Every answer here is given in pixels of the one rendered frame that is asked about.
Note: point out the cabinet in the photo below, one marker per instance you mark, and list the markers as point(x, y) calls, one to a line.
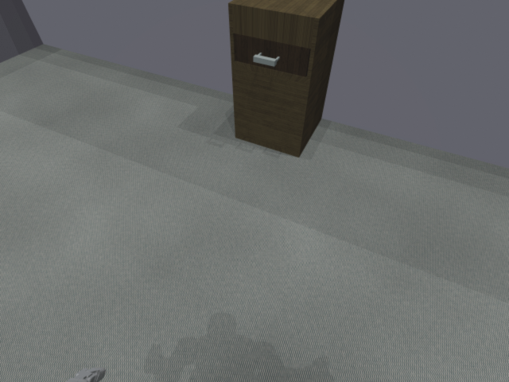
point(275, 109)

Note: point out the handle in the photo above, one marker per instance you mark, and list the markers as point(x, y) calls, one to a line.
point(265, 60)

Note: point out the drawer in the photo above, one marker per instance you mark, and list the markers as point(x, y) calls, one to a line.
point(293, 59)

